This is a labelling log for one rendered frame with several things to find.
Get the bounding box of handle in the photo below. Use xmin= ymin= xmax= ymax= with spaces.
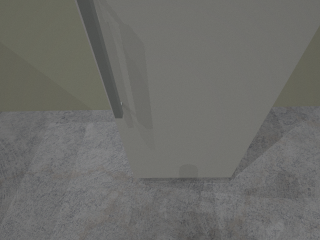
xmin=77 ymin=0 xmax=124 ymax=119

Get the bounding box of fridge door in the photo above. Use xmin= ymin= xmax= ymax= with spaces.
xmin=76 ymin=0 xmax=320 ymax=178

